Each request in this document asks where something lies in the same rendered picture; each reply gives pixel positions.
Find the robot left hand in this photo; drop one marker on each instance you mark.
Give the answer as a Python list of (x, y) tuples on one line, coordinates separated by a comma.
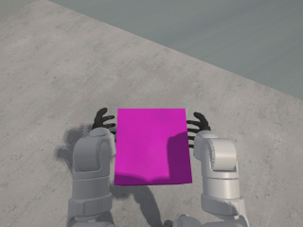
[(99, 119)]

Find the right robot thigh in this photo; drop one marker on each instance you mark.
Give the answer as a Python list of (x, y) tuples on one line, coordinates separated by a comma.
[(186, 221)]

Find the robot right hand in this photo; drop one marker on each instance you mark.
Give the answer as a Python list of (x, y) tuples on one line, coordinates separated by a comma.
[(203, 126)]

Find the robot left forearm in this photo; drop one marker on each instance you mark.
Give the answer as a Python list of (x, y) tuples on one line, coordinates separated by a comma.
[(91, 196)]

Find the robot right forearm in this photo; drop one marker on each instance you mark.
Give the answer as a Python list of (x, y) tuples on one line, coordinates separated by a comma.
[(221, 195)]

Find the carton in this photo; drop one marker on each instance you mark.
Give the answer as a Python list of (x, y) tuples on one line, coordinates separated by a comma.
[(152, 147)]

